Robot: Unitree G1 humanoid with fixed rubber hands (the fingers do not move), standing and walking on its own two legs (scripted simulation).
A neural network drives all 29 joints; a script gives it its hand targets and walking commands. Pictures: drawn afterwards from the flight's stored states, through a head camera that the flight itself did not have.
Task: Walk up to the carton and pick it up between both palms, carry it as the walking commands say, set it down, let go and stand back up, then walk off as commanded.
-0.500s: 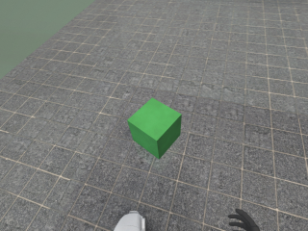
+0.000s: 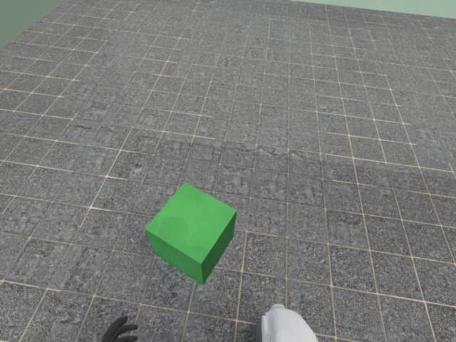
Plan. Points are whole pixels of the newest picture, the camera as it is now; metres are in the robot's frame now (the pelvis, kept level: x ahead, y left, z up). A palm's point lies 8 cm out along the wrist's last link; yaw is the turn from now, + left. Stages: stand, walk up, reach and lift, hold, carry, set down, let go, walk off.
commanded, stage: walk up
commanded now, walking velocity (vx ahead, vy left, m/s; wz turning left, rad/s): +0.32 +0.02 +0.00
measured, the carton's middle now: (193, 233) +0.62 +0.08 -0.65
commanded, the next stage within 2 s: none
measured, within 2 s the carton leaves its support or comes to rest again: neither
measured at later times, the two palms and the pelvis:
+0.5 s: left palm out of the picture +0.08 +0.22 -0.11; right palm (344, 295) +0.21 -0.25 -0.15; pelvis +0.14 -0.02 +0.00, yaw +1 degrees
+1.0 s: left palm (91, 333) +0.19 +0.26 -0.15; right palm (316, 288) +0.23 -0.20 -0.15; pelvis +0.19 +0.03 +0.00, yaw +0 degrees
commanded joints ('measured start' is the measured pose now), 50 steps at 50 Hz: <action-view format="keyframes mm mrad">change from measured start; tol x16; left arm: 1 -61 6 -3 -57 -8 -27 8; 8 486 315 80 78 2 -55 68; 12 200 81 38 31 5 -58 70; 32 435 -56 -18 130 -12 -30 78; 50 268 5 -20 145 -2 -20 81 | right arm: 1 30 -127 -18 1 -12 5 -8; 7 129 -19 -1 19 12 18 -23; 27 -278 -40 6 -73 8 85 27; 50 -204 -80 -3 31 24 66 -27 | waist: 1 4 295 38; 5 92 96 -74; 7 155 -257 -278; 10 90 -89 -170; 27 92 -239 -39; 33 87 293 -119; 50 74 28 -36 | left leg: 1 -99 152 -40 -78 389 118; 5 -115 108 -18 209 418 68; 7 -478 -45 5 668 -317 -12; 9 -504 6 -174 896 -335 -13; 16 -460 26 -111 788 -10 -21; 28 -239 -53 -7 212 70 -37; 32 -3 248 -246 46 740 18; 35 -146 183 -213 -36 285 87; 40 -179 133 -187 -56 44 68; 50 -118 63 -121 7 177 37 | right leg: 1 121 41 -60 -112 -46 -11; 5 407 45 -62 -302 -25 -30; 8 740 -483 614 -399 310 -203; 13 314 -240 223 -488 43 -108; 23 291 -217 140 -602 -248 -107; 27 303 -150 69 -559 -175 -125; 29 387 -94 -4 -381 294 -104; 30 398 -81 7 -344 281 -68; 33 280 17 19 -224 -337 16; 50 374 -15 60 -422 -39 -14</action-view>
